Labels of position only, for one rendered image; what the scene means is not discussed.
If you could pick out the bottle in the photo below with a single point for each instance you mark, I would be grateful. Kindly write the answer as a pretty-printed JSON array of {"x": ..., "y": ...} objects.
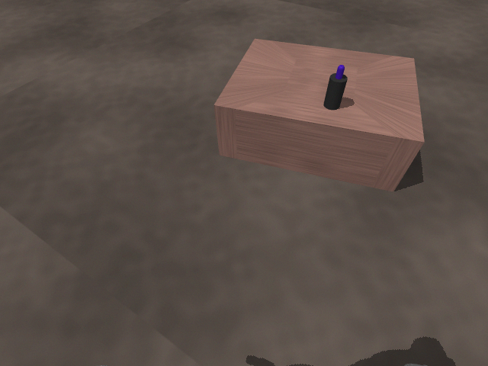
[{"x": 335, "y": 90}]

